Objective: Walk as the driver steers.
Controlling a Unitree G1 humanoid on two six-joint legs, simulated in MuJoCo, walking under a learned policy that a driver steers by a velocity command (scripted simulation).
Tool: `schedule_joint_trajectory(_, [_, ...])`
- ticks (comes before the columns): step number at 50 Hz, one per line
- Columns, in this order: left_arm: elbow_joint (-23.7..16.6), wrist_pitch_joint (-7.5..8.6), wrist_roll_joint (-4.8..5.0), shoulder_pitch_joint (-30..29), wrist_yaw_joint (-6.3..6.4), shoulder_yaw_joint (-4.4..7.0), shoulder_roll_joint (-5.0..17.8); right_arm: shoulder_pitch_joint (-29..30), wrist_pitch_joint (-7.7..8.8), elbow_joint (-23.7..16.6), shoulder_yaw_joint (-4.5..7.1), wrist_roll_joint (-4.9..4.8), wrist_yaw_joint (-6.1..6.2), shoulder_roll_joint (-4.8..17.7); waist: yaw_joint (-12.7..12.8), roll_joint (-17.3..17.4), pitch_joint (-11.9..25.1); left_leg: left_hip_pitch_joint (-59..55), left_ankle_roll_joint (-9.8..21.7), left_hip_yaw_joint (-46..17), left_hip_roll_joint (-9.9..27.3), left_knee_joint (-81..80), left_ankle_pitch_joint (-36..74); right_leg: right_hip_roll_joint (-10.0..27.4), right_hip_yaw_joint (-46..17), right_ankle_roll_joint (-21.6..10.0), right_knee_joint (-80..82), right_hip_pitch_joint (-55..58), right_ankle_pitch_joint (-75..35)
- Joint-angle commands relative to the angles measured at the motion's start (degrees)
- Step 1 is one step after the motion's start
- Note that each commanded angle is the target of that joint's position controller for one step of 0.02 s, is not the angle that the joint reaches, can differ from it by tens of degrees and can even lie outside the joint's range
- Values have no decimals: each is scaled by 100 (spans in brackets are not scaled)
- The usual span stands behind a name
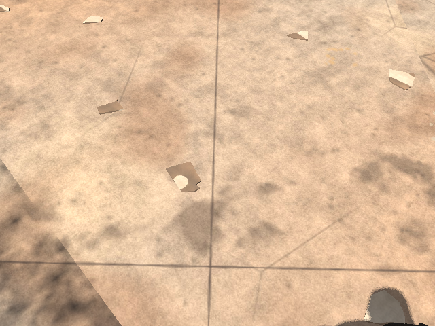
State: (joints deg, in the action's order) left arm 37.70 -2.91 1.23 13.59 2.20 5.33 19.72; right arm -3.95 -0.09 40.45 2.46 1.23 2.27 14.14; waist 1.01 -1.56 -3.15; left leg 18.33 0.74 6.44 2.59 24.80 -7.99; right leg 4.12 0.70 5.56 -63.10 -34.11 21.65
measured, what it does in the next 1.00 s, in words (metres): steps on the spot: right foot, then left foot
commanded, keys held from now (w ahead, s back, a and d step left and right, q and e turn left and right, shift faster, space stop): e+shift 0.12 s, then shift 0.08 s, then q+shift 0.60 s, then shift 0.10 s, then e+shift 0.10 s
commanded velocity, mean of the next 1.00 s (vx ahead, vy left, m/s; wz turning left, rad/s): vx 0.01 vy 0.00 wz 0.17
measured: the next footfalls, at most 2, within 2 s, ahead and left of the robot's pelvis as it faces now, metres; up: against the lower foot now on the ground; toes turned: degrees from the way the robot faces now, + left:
right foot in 0.16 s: +0.07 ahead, -0.15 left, +0.00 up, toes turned -13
left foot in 0.68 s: +0.06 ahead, +0.09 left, +0.00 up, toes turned +9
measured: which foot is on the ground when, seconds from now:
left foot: down 0.00-0.16, up 0.18-0.66, down 0.68-1.00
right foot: up 0.00-0.14, down 0.16-0.68, up 0.70-1.00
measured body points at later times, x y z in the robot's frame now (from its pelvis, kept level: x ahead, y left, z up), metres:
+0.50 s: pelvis +0.03 -0.05 +0.00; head +0.05 -0.06 +0.45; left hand +0.26 +0.16 -0.08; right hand +0.09 -0.34 -0.12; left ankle +0.05 +0.09 -0.69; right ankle +0.03 -0.14 -0.74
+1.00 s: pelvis +0.04 +0.01 +0.01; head +0.07 +0.06 +0.45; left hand +0.12 +0.33 -0.11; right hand +0.28 -0.21 -0.06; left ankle +0.02 +0.08 -0.74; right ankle +0.12 -0.15 -0.67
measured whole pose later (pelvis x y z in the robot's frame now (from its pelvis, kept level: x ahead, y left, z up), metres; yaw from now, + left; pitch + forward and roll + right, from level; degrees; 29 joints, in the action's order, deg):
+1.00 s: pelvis +0.04 +0.01 +0.01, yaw +15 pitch +2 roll -2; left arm 41.7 -1.1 0.0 6.2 1.7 5.6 18.2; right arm -7.9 -1.4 37.3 3.3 0.5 2.0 16.1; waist 0.8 -2.6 -2.1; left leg 13.4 4.3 -4.7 -3.8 24.3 -12.4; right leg 2.0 -2.4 5.5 -54.1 -31.3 15.5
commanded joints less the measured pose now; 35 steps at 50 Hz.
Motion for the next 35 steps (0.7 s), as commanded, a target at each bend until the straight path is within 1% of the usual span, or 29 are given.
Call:
schedule_joint_trajectory(1, [-509, 34, -13, 134, -140, -2, 109, 357, 72, -350, 325, -40, 57, 981, 24, 863, 1035, -766, 1203, -669, 1578, -775, 1542, 249, -45, -141, 939, 578, -423])
schedule_joint_trajectory(3, [-570, -9, 0, 73, -244, 38, 225, 297, 62, -285, 404, -100, 0, 1127, 4, 968, 1028, -813, 1085, -439, 1659, -679, 1506, 144, 172, -284, 1502, 959, -475])
schedule_joint_trajectory(5, [-626, -89, 4, 68, -320, 101, 323, 217, 79, -216, 460, -210, -75, 1192, 34, 970, 975, -929, 876, -283, 1746, -421, 1272, 50, 327, -473, 2164, 1277, -542])
schedule_joint_trajectory(6, [-596, -116, -2, 187, -333, 138, 321, 239, 79, -181, 470, -272, -102, 1171, 145, 882, 968, -851, 670, -119, 1697, -126, 1011, -69, 439, -609, 2709, 1627, -832])
schedule_joint_trajectory(7, [-534, -121, -53, 337, -292, 193, 390, 5, 77, -61, 449, -315, -134, 1026, 170, 608, 939, -512, 366, 54, 1457, 390, 490, -259, 357, -801, 3213, 2174, -1196])
schedule_joint_trajectory(8, [-493, -90, -90, 598, -204, 332, 829, -316, 48, 52, 397, -219, -187, 788, 155, -501, 783, 421, -114, 514, 912, 1635, -571, 199, -581, -1154, 3906, 2974, -2893])
schedule_joint_trajectory(9, [-751, -33, -172, 473, -112, 406, 1502, -266, 12, -259, 291, 57, -204, 599, -86, -2248, 720, 2230, -646, 520, 104, 3530, -3088, 1708, -2730, -2144, 3931, 3572, -4830])
schedule_joint_trajectory(10, [-828, 120, -362, 583, -190, 359, 1338, 275, 17, -350, 372, 2, -139, 868, 465, -1502, 1352, 2377, -570, -594, -100, 4495, -3134, 1961, -2950, -2704, 4209, 3229, -4336])
schedule_joint_trajectory(11, [-757, 227, -380, 396, -220, 260, 1124, 331, -20, -308, 405, -180, -96, 981, 340, -947, 1180, 2390, -408, -728, 26, 4712, -2621, 1696, -2274, -2422, 4268, 3045, -3765])
schedule_joint_trajectory(12, [-727, 275, -277, 6, -184, 178, 838, 118, -56, -149, 399, -220, -44, 897, 107, -660, 1072, 2346, -318, -794, 137, 4534, -2121, 1377, -1779, -2042, 4209, 2886, -3301])
schedule_joint_trajectory(13, [-720, 279, -181, -337, -151, 37, 461, -103, -106, 43, 393, -164, -16, 898, -39, -526, 1061, 2144, -350, -798, 210, 4411, -1780, 1186, -1385, -1796, 4159, 2777, -3232])
schedule_joint_trajectory(14, [-686, 297, -184, -554, -113, -88, 204, -367, -142, 198, 379, -115, -30, 841, -187, -587, 1132, 1634, -410, -748, 192, 4400, -1421, 1041, -996, -1712, 4162, 2478, -3436])
schedule_joint_trajectory(15, [-616, 332, -253, -632, -99, -207, -73, -610, -162, 349, 356, -133, -62, 754, -283, -573, 1191, 1176, -458, -766, 182, 4256, -1158, 920, -669, -1656, 4216, 2290, -3405])
schedule_joint_trajectory(16, [-544, 368, -322, -680, -91, -249, -181, -724, -176, 431, 330, -198, -88, 681, -295, -559, 1110, 946, -500, -808, 153, 3888, -1011, 856, -417, -1618, 4286, 2214, -3207])
schedule_joint_trajectory(17, [-516, 389, -372, -751, -69, -232, -125, -632, -181, 406, 301, -245, -98, 656, -233, -546, 947, 846, -520, -883, 138, 3377, -914, 839, -273, -1579, 4342, 2185, -2899])
schedule_joint_trajectory(18, [-491, 380, -379, -789, -32, -173, 61, -434, -183, 307, 287, -249, -104, 700, -137, -595, 780, 850, -533, -854, 120, 3033, -911, 910, -277, -1611, 4391, 2214, -2675])
schedule_joint_trajectory(20, [-378, 292, -340, -641, 37, -35, 443, -255, -197, 119, 303, -239, -127, 865, 36, -657, 627, 1057, -557, -721, 128, 2865, -1212, 1235, -510, -1826, 4471, 2471, -2408])
schedule_joint_trajectory(21, [-334, 247, -315, -572, 56, 2, 505, -256, -211, 53, 318, -252, -142, 922, 93, -616, 573, 1202, -559, -685, 170, 2892, -1378, 1398, -631, -1926, 4501, 2604, -2298])
schedule_joint_trajectory(23, [-275, 207, -277, -561, 66, 19, 443, -292, -254, -35, 326, -273, -166, 891, 138, -509, 455, 1424, -552, -662, 278, 2927, -1600, 1608, -728, -2019, 4527, 2767, -2238])
schedule_joint_trajectory(25, [-242, 204, -267, -665, 54, 44, 406, -363, -293, -103, 318, -265, -188, 777, 103, -453, 423, 1407, -528, -580, 335, 2875, -1737, 1665, -595, -2025, 4483, 2803, -2502])
schedule_joint_trajectory(27, [-227, 203, -259, -800, 33, 84, 415, -453, -315, -163, 316, -265, -227, 692, 40, -433, 508, 1194, -472, -428, 316, 2678, -1779, 1653, -336, -1981, 4369, 2822, -2940])
schedule_joint_trajectory(29, [-204, 201, -220, -876, 15, 130, 453, -497, -332, -245, 325, -281, -283, 659, 4, -466, 634, 964, -379, -258, 252, 2361, -1742, 1670, -100, -1892, 4209, 2924, -3295])
schedule_joint_trajectory(31, [-175, 197, -144, -943, -4, 176, 505, -547, -366, -339, 345, -300, -350, 653, -66, -536, 749, 677, -233, -111, 178, 1866, -1574, 1707, 120, -1714, 3983, 3016, -3446])
schedule_joint_trajectory(32, [-159, 193, -84, -1012, -18, 193, 517, -651, -392, -354, 364, -305, -380, 645, -170, -540, 805, 396, -128, -7, 106, 1430, -1279, 1679, 301, -1550, 3776, 2977, -3403])
schedule_joint_trajectory(33, [-107, 186, -18, -1023, -35, 203, 483, -846, -409, -326, 399, -305, -380, 660, -302, -492, 860, -67, 24, 89, -38, 813, -737, 1573, 566, -1288, 3416, 2791, -3166])
schedule_joint_trajectory(34, [46, 191, -5, -736, -77, 198, 342, -1146, -403, -265, 503, -274, -308, 886, -383, -76, 886, -752, 295, -269, -108, 174, 203, 1219, 878, -879, 2696, 2316, -2463])
schedule_joint_trajectory(35, [-134, 222, -191, -880, -102, 135, 88, -1522, -359, -305, 751, -231, -171, 1745, -410, 1522, 920, -1913, 945, -2241, 1112, -144, 2867, 457, 1325, -281, 873, 626, -357])
Velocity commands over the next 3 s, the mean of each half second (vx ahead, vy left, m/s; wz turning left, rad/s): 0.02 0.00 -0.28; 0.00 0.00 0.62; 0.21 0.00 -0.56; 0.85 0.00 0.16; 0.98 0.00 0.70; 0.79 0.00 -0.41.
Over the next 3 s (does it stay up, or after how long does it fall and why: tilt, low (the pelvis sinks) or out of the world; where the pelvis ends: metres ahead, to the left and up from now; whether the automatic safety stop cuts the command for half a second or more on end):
stays up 1.41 0.09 -0.01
